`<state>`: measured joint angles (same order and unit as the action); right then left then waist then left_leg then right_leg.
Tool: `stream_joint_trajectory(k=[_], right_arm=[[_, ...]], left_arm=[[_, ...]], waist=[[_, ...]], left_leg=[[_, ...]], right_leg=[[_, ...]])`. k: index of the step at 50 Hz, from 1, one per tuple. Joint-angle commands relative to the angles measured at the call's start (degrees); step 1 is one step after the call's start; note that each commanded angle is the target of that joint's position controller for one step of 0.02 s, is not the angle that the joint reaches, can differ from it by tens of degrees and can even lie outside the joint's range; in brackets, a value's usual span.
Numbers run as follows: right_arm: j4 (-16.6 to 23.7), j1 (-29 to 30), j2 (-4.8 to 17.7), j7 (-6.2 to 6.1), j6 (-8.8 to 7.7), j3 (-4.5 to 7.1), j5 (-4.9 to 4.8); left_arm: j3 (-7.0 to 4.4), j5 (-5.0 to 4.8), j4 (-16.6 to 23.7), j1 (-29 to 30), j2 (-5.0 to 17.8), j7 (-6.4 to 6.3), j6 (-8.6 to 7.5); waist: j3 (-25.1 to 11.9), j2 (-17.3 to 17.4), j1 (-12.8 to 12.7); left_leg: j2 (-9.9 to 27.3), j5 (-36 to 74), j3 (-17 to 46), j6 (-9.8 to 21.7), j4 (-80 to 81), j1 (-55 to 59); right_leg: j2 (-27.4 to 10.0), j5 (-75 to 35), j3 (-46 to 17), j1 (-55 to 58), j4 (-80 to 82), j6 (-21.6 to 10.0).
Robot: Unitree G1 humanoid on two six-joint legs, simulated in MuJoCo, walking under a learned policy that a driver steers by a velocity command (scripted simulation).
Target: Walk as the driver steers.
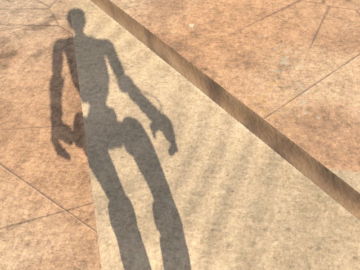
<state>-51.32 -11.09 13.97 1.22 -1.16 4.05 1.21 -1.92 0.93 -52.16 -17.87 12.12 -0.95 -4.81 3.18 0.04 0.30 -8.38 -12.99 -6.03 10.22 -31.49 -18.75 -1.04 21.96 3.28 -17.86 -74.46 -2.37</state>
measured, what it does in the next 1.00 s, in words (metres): walks ahead, turning left: right foot, then left foot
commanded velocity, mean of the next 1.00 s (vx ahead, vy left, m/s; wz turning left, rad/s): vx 0.50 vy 0.00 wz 0.41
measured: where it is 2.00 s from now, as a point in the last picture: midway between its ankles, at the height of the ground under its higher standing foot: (135, 155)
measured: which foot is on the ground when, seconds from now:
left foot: down 0.00-0.42, up 0.44-0.88, down 0.90-1.00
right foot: up 0.00-0.40, down 0.42-0.92, up 0.94-1.00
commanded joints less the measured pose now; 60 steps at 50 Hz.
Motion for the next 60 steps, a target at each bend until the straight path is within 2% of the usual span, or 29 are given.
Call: stream_joint_trajectory(k=[1,3,6,10,15,17,19,20,21,22,23,24,25,27,29,32,37,41,43,44,45,46,47,48,49,50,52,55,60], right_arm=[[1.7,-4.1,5.5,-0.98,-1.06,1.22,-0.71],[1.6,-4.6,6.0,-0.98,-2.54,0.88,-1.18],[1.3,-8.3,8.5,-0.95,-3.24,1.39,-1.04],[1.5,-13.6,8.8,-0.95,-2.69,1.42,-1.04],[2.5,-17.0,10.3,-1.57,-2.13,1.76,-0.20],[3.7,-15.1,11.3,-2.04,-2.16,2.06,0.05],[5.3,-10.7,12.9,-1.78,-2.56,2.42,0.09],[5.7,-9.2,12.6,-1.17,-2.97,2.34,-0.35],[7.6,-10.0,8.2,-0.65,-3.46,1.11,-0.94],[9.5,-18.2,3.3,-0.68,-3.18,0.13,-2.64],[7.9,-16.8,8.5,-1.14,-2.25,0.55,-0.39],[8.0,-12.4,9.2,-0.79,-1.81,0.83,0.21],[8.4,-9.9,8.6,-0.27,-1.54,0.69,0.29],[8.7,-9.5,6.9,0.99,-0.47,0.34,1.17],[9.1,-9.4,5.5,1.56,0.26,-0.11,1.24],[10.9,-4.6,4.8,1.96,0.38,-0.65,1.36],[14.2,6.3,2.8,2.87,-0.41,-2.45,1.09],[15.8,10.7,3.6,2.41,-0.94,-2.76,0.98],[15.6,9.3,4.2,1.86,-1.38,-2.56,1.26],[14.1,4.7,4.5,1.49,-1.86,-2.25,1.59],[11.1,-3.4,6.0,0.91,-2.48,-1.46,2.32],[9.3,-13.8,10.0,0.12,-2.84,-0.30,3.46],[9.0,-15.5,16.4,-0.63,-2.35,1.27,2.72],[9.1,-14.4,14.0,-0.85,-1.96,1.22,0.31],[8.9,-10.6,10.7,-0.85,-2.13,0.21,0.07],[8.7,-8.0,7.8,-0.53,-2.52,-0.54,0.13],[8.4,-5.2,5.2,-0.51,-3.19,-1.32,-0.15],[6.6,-7.1,6.1,-0.53,-4.20,-0.98,-0.57],[3.9,-10.9,6.6,-0.49,-4.29,-0.75,-0.71]], left_arm=[[-1.41,0.65,7.3,2.2,7.5,0.46,-1.13],[-1.12,1.89,7.9,1.3,6.2,0.86,1.32],[-0.75,1.86,10.9,6.4,5.5,1.37,2.72],[-0.36,1.50,14.7,15.8,5.8,1.59,3.12],[0.42,0.87,18.5,24.4,6.3,2.04,2.16],[0.25,0.65,18.7,22.2,7.6,1.98,1.51],[-0.78,0.39,15.8,11.7,10.2,1.20,0.79],[-1.59,0.61,13.4,2.6,12.1,0.52,0.03],[-2.59,2.15,12.8,-7.2,16.2,-0.52,-0.41],[-3.62,3.21,13.6,-5.0,21.2,-0.55,0.32],[-3.34,1.98,14.3,-1.4,16.4,-0.24,1.15],[-2.03,1.32,14.7,2.4,11.0,-0.10,1.24],[-1.30,1.21,14.2,4.3,8.3,0.20,1.14],[-1.00,0.84,12.3,2.8,7.5,0.31,0.35],[-1.22,0.32,10.8,0.7,7.9,1.02,-1.07],[-1.56,0.13,9.1,-0.9,8.6,1.61,-1.94],[-1.88,-0.30,7.2,-3.2,9.5,1.93,-1.36],[-2.44,-0.19,4.9,-7.5,11.6,1.83,-0.55],[-2.64,-0.09,4.0,-8.0,12.6,1.65,0.22],[-2.57,-0.33,3.6,-7.9,12.6,1.57,0.60],[-2.09,-0.57,3.4,-8.6,11.4,1.51,0.75],[-1.20,-0.65,5.7,-7.2,9.1,1.49,0.59],[-0.16,-1.32,8.3,-11.0,4.0,1.98,0.56],[-1.74,0.27,7.6,-6.4,10.2,1.26,1.30],[-1.72,-0.16,8.6,-3.1,9.4,1.57,1.05],[-1.34,-0.48,8.4,-2.5,8.2,1.80,0.83],[-1.24,0.51,6.9,-4.5,7.2,2.27,2.14],[-1.36,1.04,7.1,-3.0,6.3,3.12,3.28],[-0.82,1.14,10.3,8.2,5.4,3.27,3.39]], waist=[[0.0,-5.5,-1.3],[-1.1,-3.1,-2.9],[-1.5,0.3,-1.5],[-1.8,3.3,2.7],[-1.2,4.7,5.9],[-1.5,5.4,4.0],[-5.1,5.3,-1.3],[-9.8,2.3,-6.0],[-19.0,-3.7,-9.0],[-24.6,-18.5,-3.0],[-19.4,-10.9,-2.2],[-10.7,-5.3,-1.9],[-6.3,-2.7,-1.3],[-3.8,-6.4,-0.1],[-4.1,-6.4,0.6],[-2.6,-5.7,0.5],[-0.8,-5.3,-1.5],[-0.2,-5.4,-3.1],[-0.9,-5.5,-2.2],[-3.2,-4.4,0.2],[-8.4,-2.1,3.2],[-16.0,3.5,7.7],[-20.0,17.3,5.2],[-16.2,7.9,6.3],[-9.3,5.7,4.1],[-6.2,3.8,2.1],[-4.1,5.0,-1.1],[-3.2,4.2,-2.1],[0.4,3.4,-0.1]], left_leg=[[20.3,12.2,28.6,9.7,20.0,12.9],[16.3,21.7,22.7,7.9,19.7,8.9],[13.2,29.5,19.5,5.8,19.1,8.4],[12.1,29.5,20.6,2.9,17.4,13.8],[13.9,28.5,24.7,3.1,14.1,20.9],[15.1,29.7,26.5,1.6,12.0,20.6],[13.7,38.6,25.9,-1.2,4.2,15.9],[10.2,37.4,23.2,-2.7,-7.0,12.0],[6.6,19.8,19.4,-3.9,-23.4,4.1],[-1.9,-20.7,13.9,-5.8,-38.3,-13.1],[3.6,-16.6,13.7,-5.3,-43.8,-19.2],[6.1,-10.8,12.5,-5.5,-43.0,-19.5],[8.1,-7.3,11.6,-6.0,-40.3,-18.1],[9.8,-5.8,11.2,-6.9,-36.9,-14.5],[9.4,-4.9,11.2,-7.2,-35.5,-13.7],[9.7,-0.2,11.7,-8.0,-29.9,-17.8],[10.7,9.0,5.8,-8.8,-11.2,-13.5],[10.3,5.4,2.5,-7.1,-3.6,-10.3],[8.7,1.3,1.4,-5.5,-0.1,-6.8],[6.9,2.0,0.7,-4.4,3.9,-0.3],[6.4,2.8,1.3,-3.1,5.7,11.4],[18.5,-3.4,14.5,-0.2,6.8,25.3],[33.3,-4.2,41.4,6.7,13.6,37.1],[31.4,-1.5,41.1,6.7,14.2,33.7],[28.5,4.2,32.2,5.3,14.4,27.6],[25.7,9.9,26.5,3.6,16.2,21.3],[21.4,13.8,19.1,1.0,19.3,14.0],[20.1,17.8,15.5,2.1,22.5,12.1],[18.8,17.5,11.3,2.3,25.0,13.6]], right_leg=[[-4.6,-4.7,-6.2,-20.9,0.3,1.7],[-5.5,-4.9,-5.3,-16.8,4.9,3.4],[-5.5,-10.2,-3.1,-19.0,12.1,4.9],[-4.3,-17.6,-2.6,-22.9,23.3,5.3],[-1.2,-18.8,-2.9,-23.0,35.7,4.2],[-0.4,-17.6,-4.1,-17.0,40.6,2.9],[2.4,-13.4,-3.5,-0.7,44.3,0.9],[1.1,-15.2,-4.2,11.6,47.4,-0.6],[-12.1,-3.4,-17.0,25.8,48.3,-3.1],[-26.4,-2.0,-45.1,36.4,55.7,-9.8],[-24.6,7.7,-48.6,30.5,57.7,-10.6],[-21.7,8.1,-38.1,21.7,58.8,-9.1],[-18.3,1.5,-28.9,15.6,60.0,-7.7],[-14.0,-9.3,-18.7,9.0,62.1,-6.3],[-13.5,-18.5,-14.8,7.8,63.0,-7.3],[-13.6,-21.3,-10.2,8.5,65.7,-8.5],[-10.6,-23.0,-2.2,7.4,66.7,-7.1],[-13.1,-27.7,-3.1,12.8,64.1,-6.8],[-13.8,-35.5,-2.9,16.0,59.3,-6.4],[-12.5,-43.0,-1.1,16.4,52.4,-5.6],[-9.8,-44.4,1.2,13.3,41.9,-4.4],[-7.5,-28.0,3.2,3.2,26.0,-3.0],[2.7,7.6,4.1,-17.3,7.7,-0.7],[0.3,7.1,-3.7,-23.1,2.6,-1.4],[-1.9,2.2,-4.8,-24.1,3.1,-2.0],[-3.4,-1.2,-4.9,-21.5,6.5,-1.8],[-4.7,-3.5,-4.4,-15.9,10.6,-0.5],[-4.5,-7.6,-3.3,-16.2,12.5,1.0],[-5.7,-17.0,-2.3,-21.2,24.2,2.5]])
